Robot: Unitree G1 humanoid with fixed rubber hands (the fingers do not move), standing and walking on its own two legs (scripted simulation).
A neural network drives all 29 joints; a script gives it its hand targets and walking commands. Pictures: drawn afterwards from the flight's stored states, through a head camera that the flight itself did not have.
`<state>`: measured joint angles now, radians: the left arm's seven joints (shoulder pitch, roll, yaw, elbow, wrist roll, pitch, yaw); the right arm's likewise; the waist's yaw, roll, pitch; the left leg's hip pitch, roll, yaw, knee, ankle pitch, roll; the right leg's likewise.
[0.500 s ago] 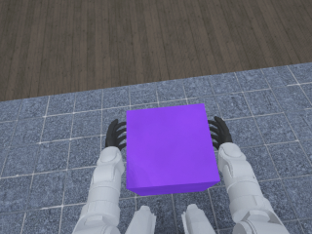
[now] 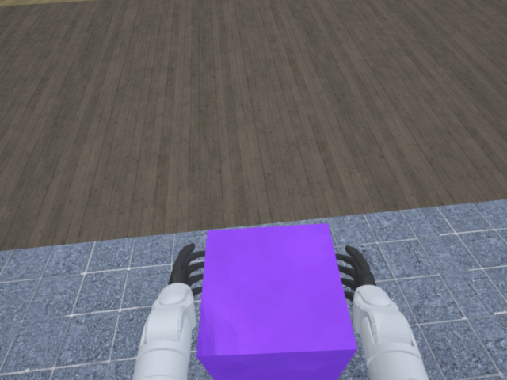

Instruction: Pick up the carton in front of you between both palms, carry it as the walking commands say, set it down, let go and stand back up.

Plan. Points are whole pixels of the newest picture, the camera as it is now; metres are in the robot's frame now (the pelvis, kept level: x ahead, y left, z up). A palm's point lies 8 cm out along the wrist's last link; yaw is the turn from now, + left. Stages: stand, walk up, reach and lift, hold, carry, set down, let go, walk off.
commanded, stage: reach and lift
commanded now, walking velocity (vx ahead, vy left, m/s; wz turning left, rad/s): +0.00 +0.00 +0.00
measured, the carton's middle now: (272, 311) +0.29 +0.00 -0.07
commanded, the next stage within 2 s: hold in 1.10 s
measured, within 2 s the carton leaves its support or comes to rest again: neither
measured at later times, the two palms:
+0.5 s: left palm (177, 284) +0.28 +0.15 +0.04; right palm (370, 287) +0.28 -0.15 +0.03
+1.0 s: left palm (175, 277) +0.29 +0.15 +0.05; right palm (370, 281) +0.28 -0.15 +0.04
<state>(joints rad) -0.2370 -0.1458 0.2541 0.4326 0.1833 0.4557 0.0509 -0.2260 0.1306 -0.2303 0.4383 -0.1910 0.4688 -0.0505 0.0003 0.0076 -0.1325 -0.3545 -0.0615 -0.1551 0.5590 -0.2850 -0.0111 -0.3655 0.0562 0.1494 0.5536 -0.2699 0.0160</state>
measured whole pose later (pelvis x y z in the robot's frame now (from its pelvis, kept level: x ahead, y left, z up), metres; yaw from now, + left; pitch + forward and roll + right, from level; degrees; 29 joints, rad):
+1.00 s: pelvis +0.00 +0.00 +0.01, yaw +0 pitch -5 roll +0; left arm -0.27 -0.15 0.25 0.31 0.28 0.67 0.00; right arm -0.25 0.15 -0.21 0.30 -0.27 0.69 -0.01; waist 0.00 0.00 -0.02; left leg -0.08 -0.04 -0.15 0.38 -0.21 -0.01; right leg -0.10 0.04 0.14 0.38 -0.20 0.01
